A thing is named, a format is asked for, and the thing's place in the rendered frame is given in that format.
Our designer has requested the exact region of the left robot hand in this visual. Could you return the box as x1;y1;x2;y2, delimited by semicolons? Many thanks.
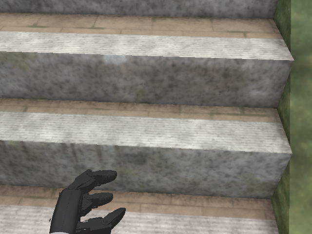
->
49;169;126;234

